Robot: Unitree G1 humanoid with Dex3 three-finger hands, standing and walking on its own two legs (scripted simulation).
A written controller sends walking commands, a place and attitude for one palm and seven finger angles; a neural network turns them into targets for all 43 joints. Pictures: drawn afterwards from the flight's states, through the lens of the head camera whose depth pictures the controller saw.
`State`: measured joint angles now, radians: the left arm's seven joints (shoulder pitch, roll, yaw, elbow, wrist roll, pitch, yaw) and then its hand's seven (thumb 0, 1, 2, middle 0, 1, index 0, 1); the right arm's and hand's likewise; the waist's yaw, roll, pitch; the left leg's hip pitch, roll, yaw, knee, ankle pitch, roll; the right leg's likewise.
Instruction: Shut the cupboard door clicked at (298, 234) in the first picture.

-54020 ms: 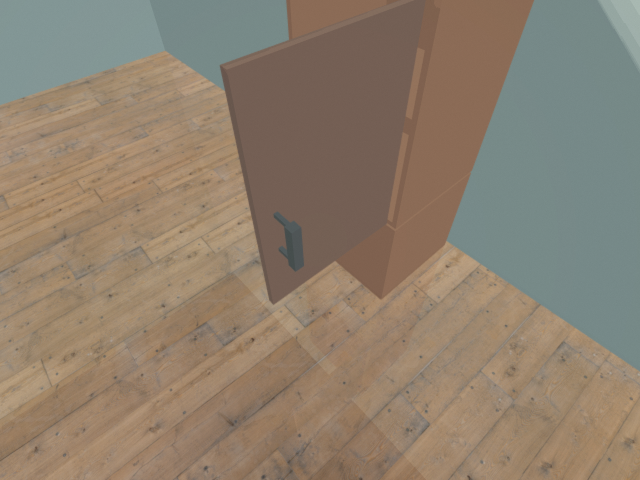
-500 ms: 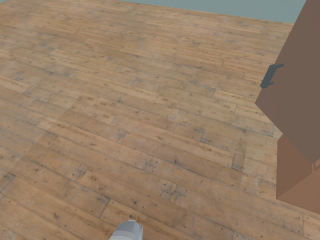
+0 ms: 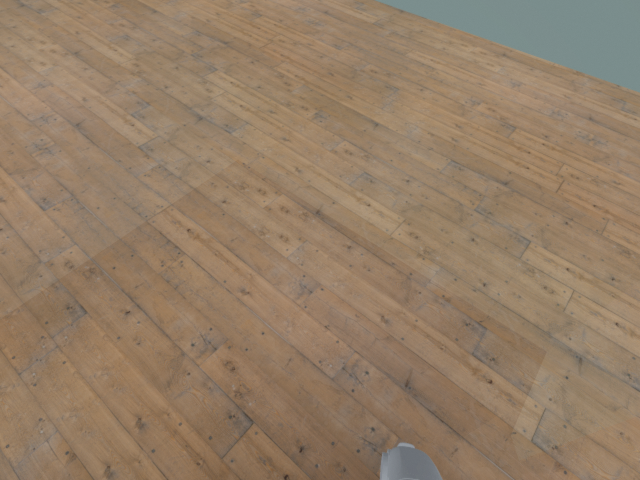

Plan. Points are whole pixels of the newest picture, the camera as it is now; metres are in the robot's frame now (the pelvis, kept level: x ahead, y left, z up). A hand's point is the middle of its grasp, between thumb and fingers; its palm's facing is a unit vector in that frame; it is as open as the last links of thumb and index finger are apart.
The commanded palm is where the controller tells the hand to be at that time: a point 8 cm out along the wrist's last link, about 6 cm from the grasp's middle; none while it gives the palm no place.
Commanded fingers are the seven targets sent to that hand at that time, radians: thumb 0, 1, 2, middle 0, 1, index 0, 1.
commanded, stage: walk to a spot facing it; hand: left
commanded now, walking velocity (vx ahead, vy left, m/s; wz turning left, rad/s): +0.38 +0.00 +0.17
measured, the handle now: out of the picture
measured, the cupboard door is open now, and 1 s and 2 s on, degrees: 41 41 41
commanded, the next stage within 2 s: turn to face it in 0.32 s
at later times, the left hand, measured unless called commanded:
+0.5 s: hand (234, 404) +0.24 +0.15 -0.16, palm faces +0.21 -0.95 -0.23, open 7.2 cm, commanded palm none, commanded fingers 0.00 0.90 0.90 -0.20 -0.30 -0.20 -0.30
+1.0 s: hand (226, 356) +0.32 +0.18 -0.17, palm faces +0.02 -0.97 -0.24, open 7.4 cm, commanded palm none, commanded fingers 0.00 0.90 0.90 -0.20 -0.30 -0.20 -0.30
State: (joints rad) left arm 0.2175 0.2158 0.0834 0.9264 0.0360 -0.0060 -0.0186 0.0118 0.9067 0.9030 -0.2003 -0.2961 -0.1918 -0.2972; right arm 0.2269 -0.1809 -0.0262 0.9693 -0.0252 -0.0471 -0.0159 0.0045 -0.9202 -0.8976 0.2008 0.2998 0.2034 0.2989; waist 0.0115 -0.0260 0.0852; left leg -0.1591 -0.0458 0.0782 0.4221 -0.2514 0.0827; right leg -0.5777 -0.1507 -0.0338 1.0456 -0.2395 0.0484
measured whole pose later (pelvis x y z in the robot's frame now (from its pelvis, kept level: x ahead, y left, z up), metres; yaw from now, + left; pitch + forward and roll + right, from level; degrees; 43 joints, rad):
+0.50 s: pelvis +0.20 -0.05 +0.00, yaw +10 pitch +0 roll +0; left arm 0.23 0.17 0.07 0.95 0.02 -0.06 0.03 -0.01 0.94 0.90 -0.21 -0.30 -0.20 -0.30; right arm 0.28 -0.18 -0.06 1.04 -0.03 0.02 0.00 0.01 -0.91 -0.90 0.20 0.30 0.20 0.30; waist -0.03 0.01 0.08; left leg -0.56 0.06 0.03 1.09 -0.30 -0.01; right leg -0.18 -0.06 -0.23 0.43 -0.24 -0.03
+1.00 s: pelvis +0.26 -0.02 -0.01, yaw -5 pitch -2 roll -1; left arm 0.25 0.18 0.11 0.94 0.03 0.06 -0.02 0.01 0.91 0.90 -0.20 -0.30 -0.19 -0.30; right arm 0.13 -0.19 -0.05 0.96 -0.03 0.03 -0.03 0.00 -0.91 -0.90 0.20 0.30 0.21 0.30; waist 0.03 0.04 0.07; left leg -0.27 0.16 0.27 0.60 -0.28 0.00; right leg -0.34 -0.04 -0.10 0.74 -0.37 0.03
